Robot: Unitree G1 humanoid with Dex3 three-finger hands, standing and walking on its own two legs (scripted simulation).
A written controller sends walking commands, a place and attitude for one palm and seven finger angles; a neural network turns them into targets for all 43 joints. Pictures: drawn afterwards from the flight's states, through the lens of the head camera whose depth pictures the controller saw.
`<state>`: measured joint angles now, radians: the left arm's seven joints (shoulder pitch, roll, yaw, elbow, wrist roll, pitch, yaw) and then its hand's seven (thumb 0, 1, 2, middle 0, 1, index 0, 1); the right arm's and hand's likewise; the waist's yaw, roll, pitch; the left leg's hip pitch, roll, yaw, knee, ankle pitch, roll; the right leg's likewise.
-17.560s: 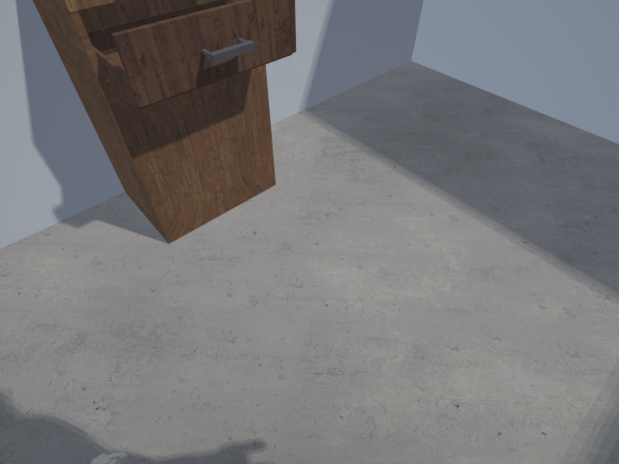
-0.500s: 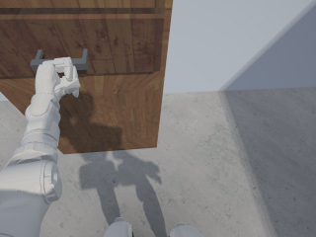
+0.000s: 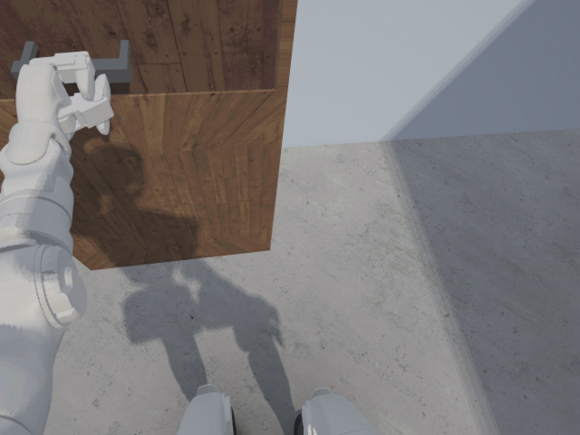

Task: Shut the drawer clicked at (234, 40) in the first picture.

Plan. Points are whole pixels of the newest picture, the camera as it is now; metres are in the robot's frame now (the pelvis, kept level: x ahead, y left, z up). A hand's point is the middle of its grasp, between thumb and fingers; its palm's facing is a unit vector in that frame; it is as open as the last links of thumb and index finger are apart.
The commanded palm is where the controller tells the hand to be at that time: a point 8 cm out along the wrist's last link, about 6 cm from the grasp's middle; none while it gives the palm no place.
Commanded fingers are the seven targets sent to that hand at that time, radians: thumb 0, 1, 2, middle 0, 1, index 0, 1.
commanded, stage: push the drawer shut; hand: left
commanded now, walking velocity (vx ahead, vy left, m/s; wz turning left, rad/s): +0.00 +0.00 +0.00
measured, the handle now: (76, 60) +0.61 +0.23 +0.11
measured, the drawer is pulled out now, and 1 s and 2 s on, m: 0.00 0.00 0.00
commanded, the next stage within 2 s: pull the fist back off the drawer in 0.10 s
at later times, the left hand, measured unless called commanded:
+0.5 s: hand (102, 101) +0.53 +0.19 +0.11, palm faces +0.04 -1.00 -0.04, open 2.9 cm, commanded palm +0.53 +0.22 +0.11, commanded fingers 0.00 0.90 0.90 -1.40 -1.60 -1.40 -1.60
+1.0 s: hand (106, 108) +0.52 +0.18 +0.11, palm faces +0.07 -1.00 -0.03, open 3.2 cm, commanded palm +0.48 +0.23 +0.11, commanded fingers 0.00 0.90 0.90 -1.40 -1.60 -1.40 -1.60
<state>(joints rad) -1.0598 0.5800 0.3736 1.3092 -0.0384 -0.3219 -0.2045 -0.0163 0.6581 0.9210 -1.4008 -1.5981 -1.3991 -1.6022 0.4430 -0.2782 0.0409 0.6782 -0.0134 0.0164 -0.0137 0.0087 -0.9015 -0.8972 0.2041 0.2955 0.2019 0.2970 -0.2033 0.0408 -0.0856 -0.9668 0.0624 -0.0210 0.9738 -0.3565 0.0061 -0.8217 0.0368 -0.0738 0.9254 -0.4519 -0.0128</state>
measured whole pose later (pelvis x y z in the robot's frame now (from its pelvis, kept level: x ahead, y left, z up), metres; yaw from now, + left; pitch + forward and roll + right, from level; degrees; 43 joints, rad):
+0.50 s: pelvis -0.02 +0.01 -0.01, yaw +0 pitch +21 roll -4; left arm -1.14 0.58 0.32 1.33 -0.03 -0.29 -0.15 -0.03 0.65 0.94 -1.40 -1.60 -1.40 -1.60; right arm 0.43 -0.28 0.06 0.67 -0.03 -0.04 -0.01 0.01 -0.90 -0.90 0.20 0.30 0.20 0.30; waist -0.22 0.04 -0.08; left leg -1.03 0.05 -0.03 1.00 -0.34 0.02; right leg -0.87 0.03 -0.08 0.95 -0.44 0.00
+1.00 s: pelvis +0.02 +0.00 +0.01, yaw -1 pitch +17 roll -2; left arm -0.81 0.43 0.38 1.07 -0.09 -0.34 -0.14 0.01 0.89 0.90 -1.40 -1.60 -1.40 -1.60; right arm 0.43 -0.26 0.01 0.63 0.00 0.06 0.02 0.01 -0.90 -0.90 0.20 0.30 0.20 0.30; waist -0.15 0.04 -0.12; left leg -0.83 0.06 0.02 0.92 -0.38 0.01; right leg -0.70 0.04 -0.03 0.87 -0.46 -0.01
